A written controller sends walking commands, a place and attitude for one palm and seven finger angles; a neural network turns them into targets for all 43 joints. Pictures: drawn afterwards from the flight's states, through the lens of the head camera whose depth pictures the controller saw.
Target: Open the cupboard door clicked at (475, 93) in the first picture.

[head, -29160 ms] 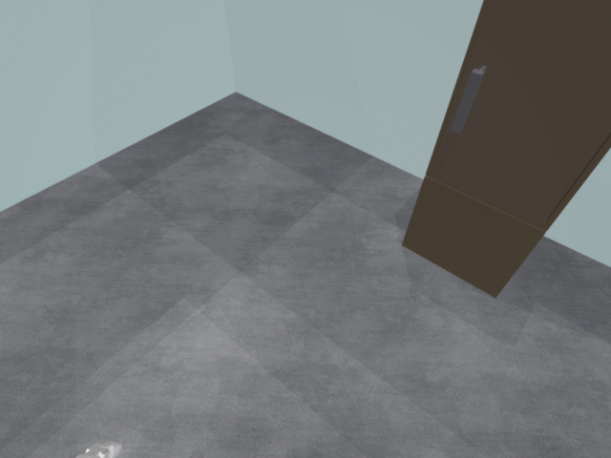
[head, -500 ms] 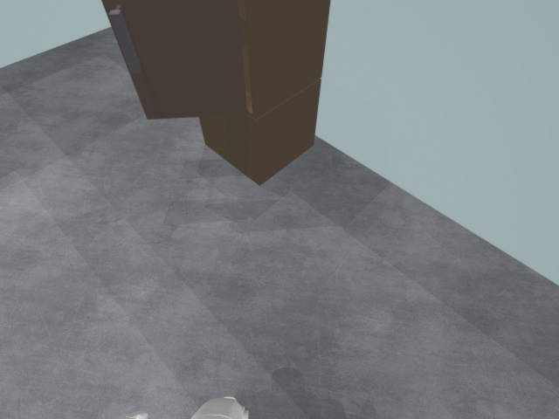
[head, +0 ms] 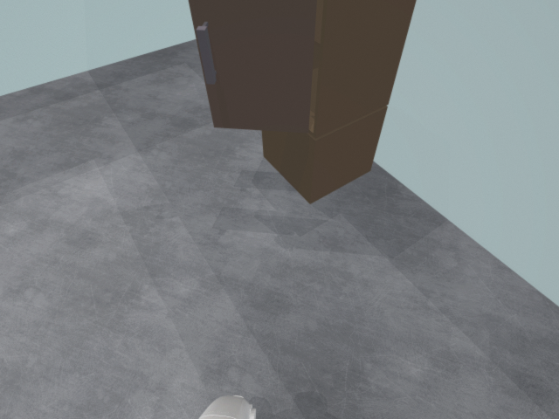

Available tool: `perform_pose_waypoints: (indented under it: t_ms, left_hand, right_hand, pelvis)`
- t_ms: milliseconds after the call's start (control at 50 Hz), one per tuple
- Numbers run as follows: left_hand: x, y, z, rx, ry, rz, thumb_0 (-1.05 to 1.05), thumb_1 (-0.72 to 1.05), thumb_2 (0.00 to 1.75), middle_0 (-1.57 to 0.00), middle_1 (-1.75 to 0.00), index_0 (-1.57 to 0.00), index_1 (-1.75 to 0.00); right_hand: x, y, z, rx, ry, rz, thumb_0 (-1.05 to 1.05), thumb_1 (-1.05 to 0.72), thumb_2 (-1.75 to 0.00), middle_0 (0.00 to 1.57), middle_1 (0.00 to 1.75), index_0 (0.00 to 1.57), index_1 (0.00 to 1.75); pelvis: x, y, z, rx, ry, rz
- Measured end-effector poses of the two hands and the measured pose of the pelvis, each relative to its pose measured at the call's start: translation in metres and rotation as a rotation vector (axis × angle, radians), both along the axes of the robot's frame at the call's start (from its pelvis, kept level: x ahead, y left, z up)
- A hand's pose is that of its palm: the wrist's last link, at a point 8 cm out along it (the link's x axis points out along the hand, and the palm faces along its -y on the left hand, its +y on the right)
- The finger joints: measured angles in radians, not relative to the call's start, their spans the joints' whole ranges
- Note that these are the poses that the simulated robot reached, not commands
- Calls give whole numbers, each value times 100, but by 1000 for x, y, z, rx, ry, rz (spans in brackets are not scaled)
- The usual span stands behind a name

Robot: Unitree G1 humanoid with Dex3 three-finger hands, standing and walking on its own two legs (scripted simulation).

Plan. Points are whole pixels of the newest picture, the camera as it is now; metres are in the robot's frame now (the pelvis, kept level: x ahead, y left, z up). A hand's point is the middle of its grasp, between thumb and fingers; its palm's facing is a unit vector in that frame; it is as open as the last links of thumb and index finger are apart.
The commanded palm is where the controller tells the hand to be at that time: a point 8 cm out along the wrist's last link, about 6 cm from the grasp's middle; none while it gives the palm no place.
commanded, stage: take the last steps up to it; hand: left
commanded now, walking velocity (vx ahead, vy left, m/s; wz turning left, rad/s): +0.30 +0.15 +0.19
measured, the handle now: (208, 53) +1.11 +0.32 -0.04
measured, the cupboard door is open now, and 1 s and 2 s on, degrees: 49 49 49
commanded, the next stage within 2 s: come to a stop and stand still in 1.34 s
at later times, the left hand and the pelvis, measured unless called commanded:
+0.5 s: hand (131, 383) +0.19 +0.28 -0.16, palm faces +0.10 -0.97 -0.21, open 7.4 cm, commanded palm none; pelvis +0.13 +0.08 +0.00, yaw +3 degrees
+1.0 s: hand (138, 350) +0.25 +0.29 -0.18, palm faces +0.18 -0.97 -0.17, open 7.3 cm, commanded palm none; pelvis +0.33 +0.12 -0.01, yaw +4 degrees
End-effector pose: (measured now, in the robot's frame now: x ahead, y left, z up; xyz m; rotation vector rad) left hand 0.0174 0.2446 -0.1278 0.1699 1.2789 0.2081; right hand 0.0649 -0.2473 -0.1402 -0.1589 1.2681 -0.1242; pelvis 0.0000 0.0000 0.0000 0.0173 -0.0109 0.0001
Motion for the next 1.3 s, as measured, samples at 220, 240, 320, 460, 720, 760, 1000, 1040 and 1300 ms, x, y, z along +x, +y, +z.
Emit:
perform_pose_waypoints:
  t_ms: [220, 240, 320, 460, 720, 760, 1000, 1040, 1300]
  left_hand:
    - [-42, 25, -20, -86, 204, 150, 0, 91, 89, -20, -30, -20, -30]
    - [-42, 32, -27, -92, 224, 156, 0, 91, 89, -20, -30, -20, -30]
    - [-10, 60, -35, -74, 242, 129, 1, 91, 89, -20, -30, -20, -30]
    - [121, 81, -9, -33, -2, 59, 1, 92, 89, -19, -29, -20, -30]
    - [258, 57, 2, -22, -148, 4, 0, 91, 89, -19, -30, -20, -30]
    - [254, 60, 3, -18, -109, 42, -1, 94, 89, -20, -30, -20, -30]
    - [221, 97, -23, -99, 217, 164, 0, 92, 89, -20, -30, -20, -30]
    - [228, 108, -33, -110, 260, 156, 0, 92, 89, -20, -30, -20, -30]
    - [446, 142, -6, -63, -63, 10, 0, 92, 89, -19, -29, -20, -30]
  right_hand:
    - [105, 52, 12, -30, -78, 142, 1, -91, -90, 20, 30, 19, 29]
    - [116, 59, 7, -40, -112, 152, 1, -91, -90, 20, 30, 20, 29]
    - [129, 84, 5, -48, -144, 135, 1, -91, -90, 20, 30, 20, 29]
    - [104, 94, 2, -22, 0, 63, 0, -94, -90, 21, 30, 20, 29]
    - [143, 79, -12, 18, 170, -8, 1, -91, -90, 20, 30, 20, 29]
    - [172, 82, -4, 17, 136, 0, 1, -91, -90, 20, 30, 20, 29]
    - [374, 148, 7, 3, -124, 136, 1, -91, -90, 20, 30, 20, 29]
    - [397, 159, 3, -18, -178, 134, 1, -91, -90, 20, 30, 20, 29]
    - [383, 164, 4, -28, 23, 18, 0, -93, -90, 20, 30, 20, 29]
  pelvis:
    - [56, 46, -6, 11, 13, 68]
    - [62, 54, -13, -10, 16, 66]
    - [78, 68, -17, 0, 3, 55]
    - [119, 77, 0, 7, 4, 60]
    - [216, 67, -2, 1, -10, 74]
    - [231, 69, 3, 2, 0, 76]
    - [329, 124, -7, -19, -5, 66]
    - [342, 136, -17, -25, -11, 56]
    - [418, 153, 2, -4, -2, 40]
